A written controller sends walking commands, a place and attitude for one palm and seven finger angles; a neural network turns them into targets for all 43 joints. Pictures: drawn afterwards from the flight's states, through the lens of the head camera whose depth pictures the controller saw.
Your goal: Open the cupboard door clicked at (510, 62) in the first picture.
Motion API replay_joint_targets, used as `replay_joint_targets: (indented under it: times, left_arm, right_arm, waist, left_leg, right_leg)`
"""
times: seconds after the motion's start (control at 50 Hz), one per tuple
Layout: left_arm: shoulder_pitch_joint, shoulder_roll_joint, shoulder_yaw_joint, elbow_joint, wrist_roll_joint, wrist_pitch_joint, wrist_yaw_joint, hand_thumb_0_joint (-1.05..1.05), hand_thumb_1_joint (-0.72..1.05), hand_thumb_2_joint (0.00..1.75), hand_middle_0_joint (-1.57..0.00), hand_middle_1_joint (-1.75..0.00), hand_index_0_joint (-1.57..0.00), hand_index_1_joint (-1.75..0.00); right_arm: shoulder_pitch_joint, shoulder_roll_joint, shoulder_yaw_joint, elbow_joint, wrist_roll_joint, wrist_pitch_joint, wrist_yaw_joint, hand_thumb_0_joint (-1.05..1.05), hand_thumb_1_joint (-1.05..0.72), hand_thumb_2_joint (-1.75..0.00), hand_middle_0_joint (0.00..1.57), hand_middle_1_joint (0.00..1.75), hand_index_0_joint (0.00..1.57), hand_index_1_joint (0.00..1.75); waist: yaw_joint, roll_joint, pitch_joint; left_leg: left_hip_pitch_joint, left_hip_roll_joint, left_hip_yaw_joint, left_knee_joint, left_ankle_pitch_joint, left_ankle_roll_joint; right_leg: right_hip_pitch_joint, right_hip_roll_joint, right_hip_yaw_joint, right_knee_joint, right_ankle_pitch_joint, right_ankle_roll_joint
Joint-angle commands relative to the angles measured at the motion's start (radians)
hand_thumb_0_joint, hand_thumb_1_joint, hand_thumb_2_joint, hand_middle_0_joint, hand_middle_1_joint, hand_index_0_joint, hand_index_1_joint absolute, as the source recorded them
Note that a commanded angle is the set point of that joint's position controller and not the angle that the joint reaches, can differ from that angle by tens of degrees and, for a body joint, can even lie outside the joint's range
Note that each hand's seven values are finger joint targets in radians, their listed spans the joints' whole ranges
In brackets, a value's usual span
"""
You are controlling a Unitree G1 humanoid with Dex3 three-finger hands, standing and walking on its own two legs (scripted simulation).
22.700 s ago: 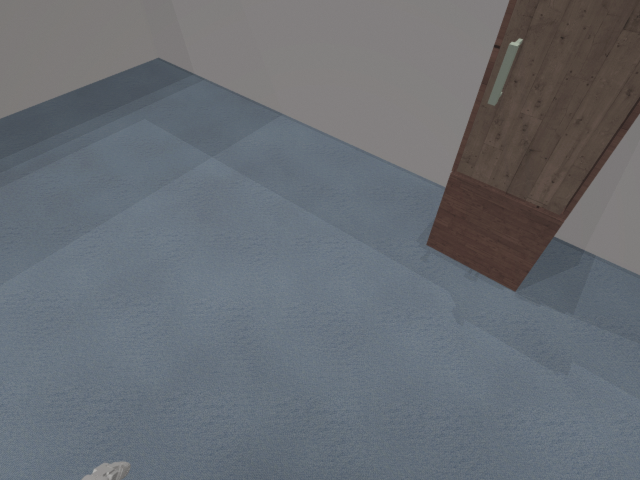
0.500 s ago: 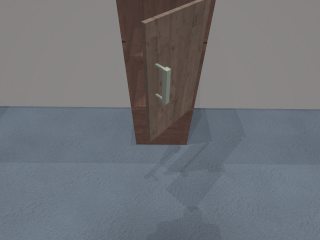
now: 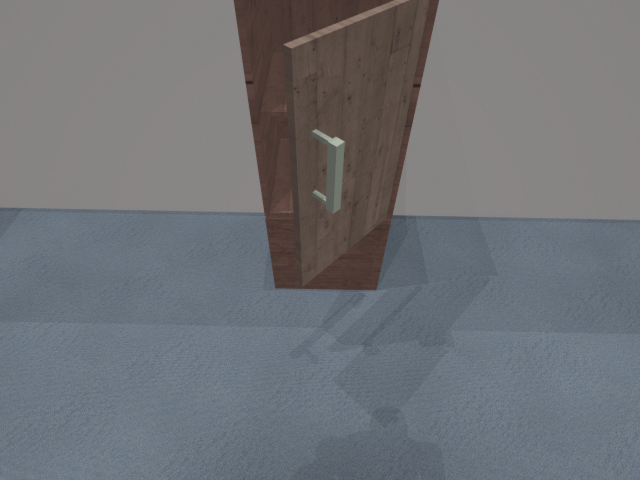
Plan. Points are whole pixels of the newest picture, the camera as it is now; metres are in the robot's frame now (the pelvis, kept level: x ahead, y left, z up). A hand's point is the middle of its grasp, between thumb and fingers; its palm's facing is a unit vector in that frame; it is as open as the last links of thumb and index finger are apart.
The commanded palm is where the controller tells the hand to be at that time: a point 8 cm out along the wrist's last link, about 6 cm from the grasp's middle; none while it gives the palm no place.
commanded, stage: look to check the result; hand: left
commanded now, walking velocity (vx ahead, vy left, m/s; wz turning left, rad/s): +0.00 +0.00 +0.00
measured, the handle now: (326, 172) +0.62 +0.02 +0.01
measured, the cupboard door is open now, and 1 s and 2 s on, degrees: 46 46 46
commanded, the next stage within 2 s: walk to a spot facing it in 0.12 s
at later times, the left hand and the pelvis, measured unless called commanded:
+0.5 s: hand out of the picture +0.01 +0.18 -0.18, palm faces -0.02 -0.98 -0.20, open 7.4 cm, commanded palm none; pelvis +0.00 +0.00 -0.01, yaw -5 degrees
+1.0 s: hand out of the picture +0.09 +0.15 -0.16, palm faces -0.24 -0.94 -0.26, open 7.4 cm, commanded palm none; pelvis +0.00 -0.03 +0.00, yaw -20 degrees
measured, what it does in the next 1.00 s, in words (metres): lifts its left foot, turning right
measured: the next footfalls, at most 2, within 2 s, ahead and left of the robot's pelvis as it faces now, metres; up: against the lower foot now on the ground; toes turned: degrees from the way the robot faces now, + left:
left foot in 1.16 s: +0.11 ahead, +0.11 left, +0.00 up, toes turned -28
right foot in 1.50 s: -0.01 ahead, -0.15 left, +0.00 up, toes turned -43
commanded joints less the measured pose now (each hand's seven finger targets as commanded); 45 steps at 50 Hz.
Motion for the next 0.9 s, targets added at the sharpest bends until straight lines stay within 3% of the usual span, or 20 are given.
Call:
replay_joint_targets:
  times: [0.0, 0.22, 0.36, 0.46, 0.52, 0.56, 0.58, 0.6, 0.62, 0.64, 0.66, 0.68, 0.7, 0.72, 0.8, 0.88]
  left_arm:
    - [0.078, 0.106, 0.019, -0.014, 0.0, -0.006, 0.009, 0.0, 0.9, 0.9, -0.2, -0.3, -0.2, -0.3]
    - [0.07, 0.114, 0.021, -0.016, -0.001, -0.006, 0.007, 0.0, 0.9, 0.9, -0.2, -0.3, -0.2, -0.3]
    - [0.032, 0.149, 0.066, -0.069, 0.008, 0.026, -0.004, 0.0, 0.9, 0.9, -0.2, -0.3, -0.2, -0.3]
    - [0.002, 0.146, 0.084, -0.13, 0.015, 0.041, -0.02, 0.0, 0.9, 0.9, -0.2, -0.3, -0.2, -0.3]
    - [-0.004, 0.13, 0.089, -0.161, 0.017, 0.048, -0.03, 0.0, 0.9, 0.9, -0.2, -0.3, -0.2, -0.3]
    - [0.005, 0.124, 0.092, -0.176, 0.018, 0.05, -0.037, 0.0, 0.9, 0.9, -0.2, -0.3, -0.2, -0.3]
    - [0.042, 0.123, 0.093, -0.172, 0.018, 0.046, -0.037, 0.0, 0.9, 0.9, -0.2, -0.3, -0.2, -0.3]
    - [0.076, 0.148, 0.099, -0.165, 0.022, 0.039, -0.036, 0.0, 0.9, 0.9, -0.2, -0.3, -0.2, -0.3]
    - [0.092, 0.241, 0.115, -0.166, 0.034, 0.028, -0.025, 0.0, 0.9, 0.9, -0.2, -0.3, -0.2, -0.3]
    - [0.122, 0.286, 0.123, -0.16, 0.023, 0.026, -0.014, 0.0, 0.9, 0.9, -0.2, -0.3, -0.2, -0.3]
    - [0.106, 0.267, 0.12, -0.164, 0.018, 0.029, -0.006, 0.0, 0.9, 0.9, -0.2, -0.3, -0.2, -0.3]
    - [0.053, 0.249, 0.12, -0.18, 0.016, 0.032, 0.001, 0.0, 0.9, 0.9, -0.2, -0.3, -0.2, -0.3]
    - [0.027, 0.242, 0.115, -0.198, 0.016, 0.027, 0.002, 0.0, 0.9, 0.9, -0.2, -0.3, -0.2, -0.3]
    - [0.024, 0.237, 0.113, -0.204, 0.015, 0.021, 0.002, 0.0, 0.9, 0.9, -0.2, -0.3, -0.2, -0.3]
    - [0.052, 0.242, 0.114, -0.212, 0.014, 0.017, 0.003, 0.0, 0.9, 0.9, -0.2, -0.3, -0.2, -0.3]
    - [0.071, 0.248, 0.117, -0.224, 0.019, 0.02, -0.001, 0.0, 0.9, 0.9, -0.2, -0.3, -0.2, -0.3]
  right_arm:
    - [0.075, -0.082, -0.008, -0.015, -0.003, -0.007, -0.003, 0.0, -0.9, -0.9, 0.2, 0.3, 0.2, 0.3]
    - [0.07, -0.091, -0.005, -0.014, -0.004, -0.011, -0.005, 0.0, -0.9, -0.9, 0.2, 0.3, 0.2, 0.3]
    - [0.062, -0.127, -0.045, -0.054, -0.005, 0.015, -0.018, 0.0, -0.9, -0.9, 0.2, 0.3, 0.2, 0.3]
    - [0.042, -0.177, -0.072, -0.113, -0.009, 0.015, -0.023, 0.0, -0.9, -0.9, 0.2, 0.3, 0.2, 0.3]
    - [0.015, -0.214, -0.086, -0.152, -0.012, 0.01, -0.021, 0.0, -0.9, -0.9, 0.2, 0.3, 0.2, 0.3]
    - [-0.015, -0.222, -0.088, -0.176, -0.017, 0.008, -0.017, 0.0, -0.9, -0.9, 0.2, 0.3, 0.2, 0.3]
    - [-0.041, -0.222, -0.09, -0.194, -0.014, 0.008, -0.016, 0.0, -0.9, -0.9, 0.2, 0.3, 0.2, 0.3]
    - [-0.065, -0.217, -0.091, -0.208, -0.011, 0.011, -0.015, 0.0, -0.9, -0.9, 0.2, 0.3, 0.2, 0.3]
    - [-0.071, -0.162, -0.087, -0.232, 0.001, 0.016, -0.01, 0.0, -0.9, -0.9, 0.2, 0.3, 0.2, 0.3]
    - [-0.13, -0.153, -0.083, -0.253, 0.0, 0.028, -0.006, 0.0, -0.9, -0.9, 0.2, 0.3, 0.2, 0.3]
    - [-0.14, -0.164, -0.088, -0.251, -0.001, 0.037, -0.005, 0.0, -0.9, -0.9, 0.2, 0.3, 0.2, 0.3]
    - [-0.13, -0.164, -0.09, -0.249, 0.001, 0.037, -0.002, 0.0, -0.9, -0.9, 0.2, 0.3, 0.2, 0.3]
    - [-0.134, -0.154, -0.086, -0.249, 0.0, 0.034, 0.002, 0.0, -0.9, -0.9, 0.2, 0.3, 0.2, 0.3]
    - [-0.135, -0.147, -0.082, -0.252, -0.001, 0.032, 0.005, 0.0, -0.9, -0.9, 0.2, 0.3, 0.2, 0.3]
    - [-0.158, -0.148, -0.08, -0.268, 0.002, 0.035, 0.001, 0.0, -0.9, -0.9, 0.2, 0.3, 0.2, 0.3]
    - [-0.203, -0.154, -0.08, -0.302, 0.005, 0.033, -0.001, 0.0, -0.9, -0.9, 0.2, 0.3, 0.2, 0.3]
  waist:
    - [0.004, 0.0, 0.017]
    - [0.006, 0.008, 0.018]
    - [-0.002, 0.0, 0.019]
    - [0.0, 0.08, 0.0]
    - [0.015, 0.186, -0.016]
    - [0.029, 0.173, -0.025]
    - [0.052, 0.123, -0.044]
    - [0.072, 0.027, -0.038]
    - [0.071, -0.236, -0.045]
    - [0.106, -0.334, -0.028]
    - [0.09, -0.273, -0.013]
    - [0.057, -0.182, -0.008]
    - [0.046, -0.102, -0.02]
    - [0.041, -0.068, -0.054]
    - [0.051, -0.107, -0.094]
    - [0.06, -0.123, -0.089]
  left_leg:
    - [0.026, 0.083, -0.07, -0.063, 0.146, 0.028]
    - [0.029, 0.085, -0.07, -0.071, 0.164, 0.026]
    - [0.026, 0.123, -0.011, 0.012, 0.09, 0.025]
    - [0.019, 0.214, -0.071, -0.033, 0.008, 0.068]
    - [-0.014, 0.32, -0.133, -0.098, 0.001, 0.13]
    - [-0.046, 0.344, -0.1, -0.073, 0.075, 0.145]
    - [-0.058, 0.323, -0.055, -0.004, 0.1, 0.123]
    - [-0.113, 0.251, 0.011, 0.118, 0.074, 0.073]
    - [-0.251, 0.104, 0.135, 0.335, -0.147, -0.01]
    - [-0.339, 0.017, 0.082, 0.568, -0.408, -0.033]
    - [-0.373, 0.034, -0.024, 0.679, -0.376, -0.026]
    - [-0.392, 0.049, -0.043, 0.725, -0.317, -0.03]
    - [-0.396, 0.056, -0.05, 0.737, -0.267, -0.037]
    - [-0.389, 0.053, -0.048, 0.725, -0.234, -0.044]
    - [-0.391, 0.041, -0.047, 0.674, -0.196, -0.061]
    - [-0.38, 0.026, -0.056, 0.621, -0.209, -0.063]
  right_leg:
    - [-0.041, -0.11, 0.091, -0.095, 0.131, -0.02]
    - [-0.022, -0.11, 0.085, -0.098, 0.15, -0.019]
    - [-0.118, -0.098, 0.141, -0.005, 0.2, -0.036]
    - [-0.206, -0.031, 0.135, 0.133, 0.116, -0.024]
    - [-0.228, 0.006, 0.075, 0.317, -0.096, -0.006]
    - [-0.189, -0.012, 0.057, 0.332, -0.176, -0.001]
    - [-0.136, -0.018, 0.06, 0.255, -0.108, -0.004]
    - [-0.074, -0.039, 0.113, 0.108, 0.082, -0.016]
    - [0.004, -0.227, 0.395, -0.034, 0.266, -0.078]
    - [-0.003, -0.322, 0.557, -0.103, 0.434, -0.14]
    - [-0.015, -0.304, 0.555, -0.104, 0.399, -0.163]
    - [-0.005, -0.283, 0.532, -0.071, 0.383, -0.186]
    - [0.009, -0.256, 0.494, -0.051, 0.39, -0.197]
    - [0.039, -0.23, 0.466, -0.038, 0.425, -0.188]
    - [0.116, -0.189, 0.435, -0.023, 0.522, -0.155]
    - [0.103, -0.181, 0.487, -0.022, 0.52, -0.162]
